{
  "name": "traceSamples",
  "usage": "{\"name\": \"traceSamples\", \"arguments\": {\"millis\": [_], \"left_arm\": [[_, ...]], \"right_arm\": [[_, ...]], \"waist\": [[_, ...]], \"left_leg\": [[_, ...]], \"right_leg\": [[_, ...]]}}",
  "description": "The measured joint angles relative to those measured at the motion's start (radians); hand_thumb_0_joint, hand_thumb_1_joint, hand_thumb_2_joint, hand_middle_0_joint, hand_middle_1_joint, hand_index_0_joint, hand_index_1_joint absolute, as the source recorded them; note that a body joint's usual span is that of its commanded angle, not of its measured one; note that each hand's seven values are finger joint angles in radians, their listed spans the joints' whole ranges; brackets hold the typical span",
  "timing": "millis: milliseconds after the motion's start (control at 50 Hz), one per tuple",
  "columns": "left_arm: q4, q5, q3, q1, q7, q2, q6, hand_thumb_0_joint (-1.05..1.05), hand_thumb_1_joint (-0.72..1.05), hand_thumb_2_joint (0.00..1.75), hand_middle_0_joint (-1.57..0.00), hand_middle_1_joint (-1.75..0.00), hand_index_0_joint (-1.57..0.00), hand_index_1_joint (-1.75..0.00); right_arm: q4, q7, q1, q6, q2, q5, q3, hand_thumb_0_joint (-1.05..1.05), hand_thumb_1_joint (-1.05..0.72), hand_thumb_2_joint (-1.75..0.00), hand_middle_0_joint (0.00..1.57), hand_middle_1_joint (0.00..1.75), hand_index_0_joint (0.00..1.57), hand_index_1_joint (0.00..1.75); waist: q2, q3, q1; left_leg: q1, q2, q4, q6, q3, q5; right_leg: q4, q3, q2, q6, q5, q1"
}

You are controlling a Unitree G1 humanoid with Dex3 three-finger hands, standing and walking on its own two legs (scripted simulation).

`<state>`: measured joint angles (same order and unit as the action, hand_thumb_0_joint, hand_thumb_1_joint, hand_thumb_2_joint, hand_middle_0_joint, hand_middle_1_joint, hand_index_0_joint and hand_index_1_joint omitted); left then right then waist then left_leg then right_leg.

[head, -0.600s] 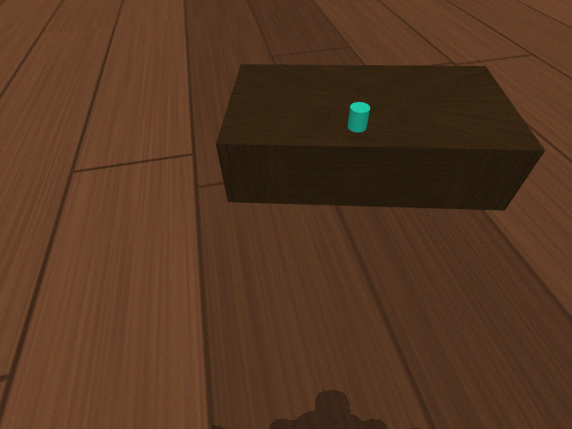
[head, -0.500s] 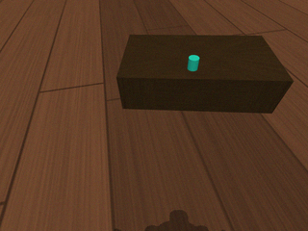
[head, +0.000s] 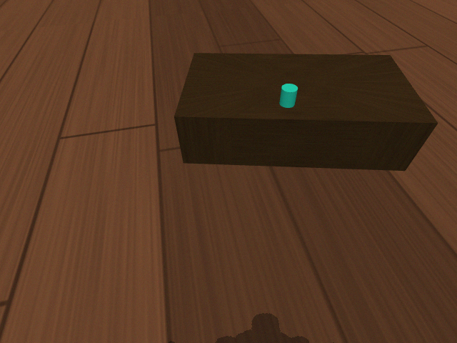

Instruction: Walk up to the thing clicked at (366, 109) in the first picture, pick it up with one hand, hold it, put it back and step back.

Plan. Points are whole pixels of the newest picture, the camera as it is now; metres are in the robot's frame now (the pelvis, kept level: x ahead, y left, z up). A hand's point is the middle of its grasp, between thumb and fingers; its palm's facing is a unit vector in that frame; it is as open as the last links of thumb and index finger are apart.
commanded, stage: stand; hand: right
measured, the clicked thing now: (288, 95) +1.36 -0.29 -0.37
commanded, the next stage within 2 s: walk up in 0.52 s
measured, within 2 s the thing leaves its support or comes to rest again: neither
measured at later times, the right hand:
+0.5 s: hand out of the picture +0.07 -0.25 -0.16, palm faces -0.03 +0.94 -0.34, open 7.4 cm
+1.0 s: hand out of the picture +0.17 -0.34 -0.16, palm faces +0.01 +0.95 -0.32, open 7.4 cm
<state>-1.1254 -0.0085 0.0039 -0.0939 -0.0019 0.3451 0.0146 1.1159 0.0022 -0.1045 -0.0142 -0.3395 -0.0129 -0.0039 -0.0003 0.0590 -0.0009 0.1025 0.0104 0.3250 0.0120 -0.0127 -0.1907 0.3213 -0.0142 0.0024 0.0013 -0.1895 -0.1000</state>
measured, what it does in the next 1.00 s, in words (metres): walks ahead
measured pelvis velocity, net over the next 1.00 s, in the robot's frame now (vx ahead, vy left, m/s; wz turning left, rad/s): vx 0.12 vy -0.06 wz -0.05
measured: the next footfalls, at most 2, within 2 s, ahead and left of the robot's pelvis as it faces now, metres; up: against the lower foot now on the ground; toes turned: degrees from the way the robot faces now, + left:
left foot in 1.20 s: +0.40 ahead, +0.03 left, +0.00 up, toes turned +2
right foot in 1.70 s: +0.60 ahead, -0.23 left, +0.00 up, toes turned -6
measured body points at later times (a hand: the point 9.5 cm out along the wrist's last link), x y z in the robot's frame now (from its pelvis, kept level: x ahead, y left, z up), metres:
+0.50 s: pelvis +0.00 +0.00 +0.00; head +0.01 +0.00 +0.45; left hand +0.07 +0.30 -0.13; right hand +0.08 -0.30 -0.13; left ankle -0.01 +0.13 -0.75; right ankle -0.01 -0.12 -0.75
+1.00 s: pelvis +0.12 -0.06 -0.01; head +0.13 -0.09 +0.44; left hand +0.15 +0.27 -0.10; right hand +0.17 -0.38 -0.14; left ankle +0.14 +0.09 -0.68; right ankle +0.06 -0.14 -0.75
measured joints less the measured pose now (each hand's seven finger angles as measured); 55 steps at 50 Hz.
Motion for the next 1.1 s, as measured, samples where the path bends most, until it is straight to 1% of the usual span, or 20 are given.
{"name": "traceSamples", "arguments": {"millis": [520,540,600,620,640,680,700,740,760,780,800,820,840,860,880,920,940,980,1040,1100], "left_arm": [[0.001,-0.001,-0.001,-0.015,0.000,0.001,-0.001,0.00,0.90,0.90,-0.21,-0.30,-0.20,-0.30],[0.011,-0.006,0.008,-0.022,0.009,0.002,-0.002,0.00,0.90,0.90,-0.21,-0.30,-0.20,-0.30],[0.047,-0.023,0.037,-0.065,0.040,0.018,0.006,0.00,0.90,0.90,-0.21,-0.30,-0.20,-0.30],[0.055,-0.026,0.045,-0.079,0.046,0.026,0.007,0.00,0.90,0.90,-0.21,-0.30,-0.20,-0.30],[0.062,-0.029,0.052,-0.089,0.050,0.036,0.007,0.00,0.90,0.90,-0.21,-0.30,-0.20,-0.30],[0.075,-0.031,0.063,-0.100,0.054,0.056,0.005,0.00,0.90,0.90,-0.21,-0.30,-0.20,-0.30],[0.078,-0.030,0.067,-0.105,0.055,0.067,0.004,0.00,0.90,0.90,-0.21,-0.30,-0.20,-0.30],[0.082,-0.031,0.072,-0.112,0.062,0.085,0.002,0.00,0.90,0.90,-0.21,-0.30,-0.20,-0.29],[0.085,-0.030,0.074,-0.113,0.067,0.089,0.003,0.01,0.90,0.90,-0.21,-0.30,-0.20,-0.29],[0.090,-0.029,0.075,-0.114,0.072,0.088,0.008,0.01,0.90,0.90,-0.20,-0.30,-0.20,-0.29],[0.098,-0.027,0.076,-0.117,0.074,0.084,0.018,0.01,0.90,0.90,-0.20,-0.30,-0.20,-0.29],[0.107,-0.026,0.078,-0.123,0.073,0.078,0.033,0.01,0.90,0.90,-0.20,-0.30,-0.20,-0.29],[0.120,-0.029,0.083,-0.129,0.069,0.073,0.050,0.01,0.90,0.90,-0.20,-0.30,-0.20,-0.29],[0.132,-0.031,0.085,-0.138,0.063,0.070,0.061,0.00,0.90,0.90,-0.21,-0.30,-0.20,-0.29],[0.141,-0.032,0.085,-0.149,0.059,0.067,0.065,0.00,0.90,0.90,-0.21,-0.30,-0.20,-0.30],[0.153,-0.023,0.079,-0.173,0.051,0.056,0.067,0.00,0.90,0.90,-0.21,-0.30,-0.20,-0.30],[0.156,-0.017,0.075,-0.186,0.046,0.050,0.069,0.00,0.90,0.90,-0.21,-0.30,-0.20,-0.30],[0.159,-0.005,0.067,-0.210,0.037,0.041,0.072,0.00,0.90,0.90,-0.21,-0.30,-0.20,-0.30],[0.164,0.000,0.061,-0.229,0.032,0.034,0.067,0.00,0.90,0.90,-0.21,-0.30,-0.20,-0.30],[0.182,-0.004,0.060,-0.231,0.030,0.033,0.059,0.00,0.90,0.90,-0.21,-0.30,-0.20,-0.30]], "right_arm": [[0.002,0.000,-0.010,0.000,-0.003,0.000,0.000,0.01,-0.90,-0.90,0.20,0.30,0.20,0.30],[-0.007,-0.007,-0.016,-0.001,-0.003,-0.005,0.009,0.01,-0.90,-0.90,0.20,0.30,0.20,0.30],[-0.043,-0.032,-0.058,-0.016,-0.010,-0.022,0.037,0.01,-0.90,-0.90,0.20,0.30,0.20,0.30],[-0.053,-0.038,-0.073,-0.020,-0.014,-0.025,0.044,0.01,-0.90,-0.90,0.20,0.30,0.20,0.30],[-0.063,-0.042,-0.085,-0.025,-0.018,-0.027,0.051,0.01,-0.90,-0.90,0.20,0.30,0.20,0.30],[-0.081,-0.046,-0.098,-0.035,-0.028,-0.030,0.067,0.01,-0.90,-0.90,0.20,0.30,0.20,0.30],[-0.087,-0.047,-0.102,-0.038,-0.030,-0.031,0.074,0.01,-0.90,-0.90,0.20,0.30,0.20,0.30],[-0.105,-0.050,-0.120,-0.039,-0.034,-0.033,0.084,0.00,-0.90,-0.90,0.20,0.30,0.20,0.30],[-0.112,-0.052,-0.131,-0.037,-0.040,-0.034,0.088,0.00,-0.90,-0.90,0.20,0.30,0.20,0.30],[-0.113,-0.055,-0.143,-0.032,-0.050,-0.034,0.093,0.00,-0.90,-0.90,0.20,0.30,0.20,0.30],[-0.111,-0.056,-0.154,-0.023,-0.063,-0.034,0.097,0.01,-0.90,-0.90,0.20,0.30,0.20,0.30],[-0.108,-0.057,-0.164,-0.012,-0.077,-0.034,0.100,0.01,-0.90,-0.90,0.20,0.30,0.20,0.30],[-0.102,-0.054,-0.170,0.000,-0.086,-0.032,0.102,0.01,-0.90,-0.90,0.20,0.30,0.20,0.30],[-0.097,-0.050,-0.172,0.011,-0.087,-0.029,0.101,0.01,-0.90,-0.90,0.20,0.30,0.20,0.30],[-0.094,-0.048,-0.174,0.018,-0.086,-0.026,0.098,0.01,-0.90,-0.90,0.20,0.30,0.20,0.30],[-0.097,-0.049,-0.170,0.012,-0.087,-0.017,0.090,0.01,-0.90,-0.90,0.20,0.30,0.20,0.30],[-0.103,-0.051,-0.163,0.006,-0.089,-0.012,0.087,0.01,-0.90,-0.90,0.20,0.30,0.20,0.30],[-0.123,-0.055,-0.145,-0.004,-0.091,-0.005,0.081,0.01,-0.90,-0.90,0.20,0.30,0.20,0.30],[-0.161,-0.064,-0.117,-0.004,-0.088,0.000,0.078,0.01,-0.90,-0.90,0.20,0.30,0.20,0.30],[-0.185,-0.075,-0.094,0.006,-0.077,-0.002,0.074,0.01,-0.91,-0.90,0.20,0.30,0.20,0.30]], "waist": [[-0.001,-0.005,-0.001],[0.000,-0.008,-0.001],[0.007,-0.039,-0.006],[0.011,-0.051,-0.007],[0.016,-0.056,-0.008],[0.020,-0.044,-0.009],[0.028,-0.032,-0.008],[0.040,-0.019,0.004],[0.037,-0.013,0.011],[0.026,-0.007,0.017],[0.008,-0.005,0.018],[-0.018,-0.006,0.018],[-0.039,-0.007,0.014],[-0.044,-0.009,0.005],[-0.042,-0.011,-0.006],[-0.043,-0.008,-0.021],[-0.048,-0.003,-0.025],[-0.058,0.010,-0.029],[-0.070,0.036,-0.020],[-0.074,0.057,-0.018]], "left_leg": [[-0.006,-0.004,-0.008,-0.002,0.000,0.005],[0.004,-0.004,0.014,-0.011,0.002,-0.025],[0.039,-0.008,0.110,-0.043,0.010,-0.181],[0.046,-0.011,0.126,-0.049,0.012,-0.200],[0.049,-0.012,0.132,-0.051,0.017,-0.187],[0.039,-0.005,0.125,-0.044,0.030,-0.094],[0.027,-0.004,0.124,-0.033,0.040,-0.094],[-0.002,-0.003,0.111,-0.020,0.052,-0.116],[-0.016,0.002,0.107,-0.016,0.051,-0.127],[-0.029,0.012,0.109,-0.012,0.047,-0.140],[-0.034,0.026,0.129,-0.012,0.042,-0.162],[-0.021,0.049,0.183,-0.030,0.030,-0.200],[0.020,0.055,0.299,-0.039,0.002,-0.252],[0.068,0.037,0.429,-0.039,-0.028,-0.279],[0.113,0.013,0.533,-0.039,-0.042,-0.283],[0.200,-0.020,0.667,-0.039,-0.050,-0.242],[0.240,-0.027,0.698,-0.040,-0.056,-0.205],[0.311,-0.028,0.703,-0.041,-0.072,-0.132],[0.385,-0.019,0.625,-0.027,-0.091,-0.045],[0.407,-0.003,0.458,-0.017,-0.064,0.015]], "right_leg": [[-0.005,0.000,0.004,-0.003,0.003,0.004],[0.015,0.001,0.003,0.003,-0.023,-0.005],[0.136,0.015,0.002,0.030,-0.195,-0.054],[0.170,0.020,0.002,0.036,-0.232,-0.070],[0.202,0.024,0.003,0.042,-0.243,-0.087],[0.285,0.016,0.005,0.041,-0.248,-0.127],[0.312,0.016,0.012,0.038,-0.259,-0.145],[0.334,0.019,0.027,0.032,-0.280,-0.182],[0.330,0.014,0.032,0.030,-0.267,-0.191],[0.314,0.000,0.035,0.028,-0.222,-0.185],[0.282,-0.019,0.031,0.024,-0.146,-0.164],[0.258,-0.039,0.014,0.023,-0.085,-0.144],[0.261,-0.053,-0.003,0.028,-0.098,-0.133],[0.260,-0.058,-0.009,0.035,-0.122,-0.120],[0.246,-0.056,-0.010,0.041,-0.136,-0.100],[0.181,-0.053,-0.010,0.048,-0.133,-0.041],[0.139,-0.053,-0.012,0.045,-0.122,-0.007],[0.074,-0.051,-0.021,0.042,-0.109,0.049],[0.018,-0.063,-0.037,0.046,-0.116,0.117],[-0.006,-0.083,-0.055,0.047,-0.147,0.171]]}}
